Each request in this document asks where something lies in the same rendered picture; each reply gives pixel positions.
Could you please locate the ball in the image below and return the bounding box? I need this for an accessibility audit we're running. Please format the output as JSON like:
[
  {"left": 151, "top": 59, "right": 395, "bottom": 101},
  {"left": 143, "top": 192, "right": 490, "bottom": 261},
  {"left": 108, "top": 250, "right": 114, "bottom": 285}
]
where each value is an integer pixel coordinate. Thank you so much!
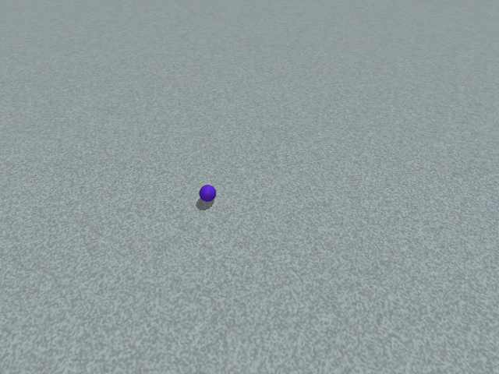
[{"left": 200, "top": 185, "right": 216, "bottom": 202}]

